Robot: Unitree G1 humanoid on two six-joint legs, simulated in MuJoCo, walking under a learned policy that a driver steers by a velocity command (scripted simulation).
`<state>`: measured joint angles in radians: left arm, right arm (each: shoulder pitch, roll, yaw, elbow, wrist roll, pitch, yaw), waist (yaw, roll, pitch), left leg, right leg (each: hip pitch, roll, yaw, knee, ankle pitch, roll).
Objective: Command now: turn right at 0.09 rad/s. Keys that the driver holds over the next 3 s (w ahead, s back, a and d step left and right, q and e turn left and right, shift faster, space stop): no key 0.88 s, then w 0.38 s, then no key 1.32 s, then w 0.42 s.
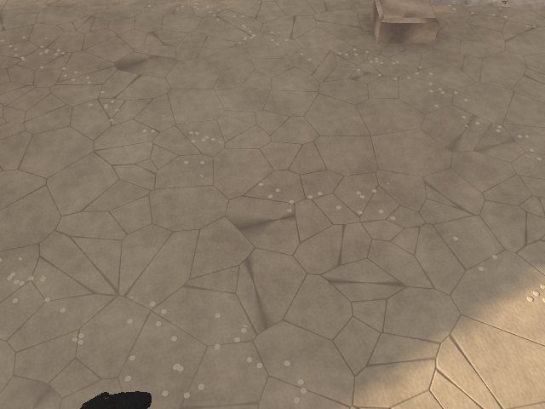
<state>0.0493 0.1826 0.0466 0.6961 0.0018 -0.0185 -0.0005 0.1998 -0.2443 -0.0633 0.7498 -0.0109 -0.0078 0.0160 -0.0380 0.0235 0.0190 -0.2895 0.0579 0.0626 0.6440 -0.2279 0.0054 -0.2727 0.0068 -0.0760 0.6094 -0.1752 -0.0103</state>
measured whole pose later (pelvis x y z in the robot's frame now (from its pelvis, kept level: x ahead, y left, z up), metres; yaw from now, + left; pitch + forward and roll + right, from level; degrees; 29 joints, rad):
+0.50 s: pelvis -0.02 +0.00 +0.01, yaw +1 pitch -3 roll -1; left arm 0.14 0.17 0.09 0.99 0.00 0.00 0.04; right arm 0.16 -0.20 -0.08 0.98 0.00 -0.03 -0.03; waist 0.00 0.02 0.03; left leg -0.18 0.04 0.04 0.46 -0.23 0.01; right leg -0.13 0.04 -0.01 0.36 -0.19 0.00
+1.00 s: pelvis -0.03 +0.02 +0.01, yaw +1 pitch -1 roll +1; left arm 0.27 0.15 0.08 1.16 0.00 -0.01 0.05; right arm 0.18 -0.18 -0.08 1.12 0.01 -0.02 -0.04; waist 0.00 0.00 -0.01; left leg -0.21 -0.03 0.07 0.43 -0.21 0.06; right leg -0.27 -0.02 0.00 0.68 -0.32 0.02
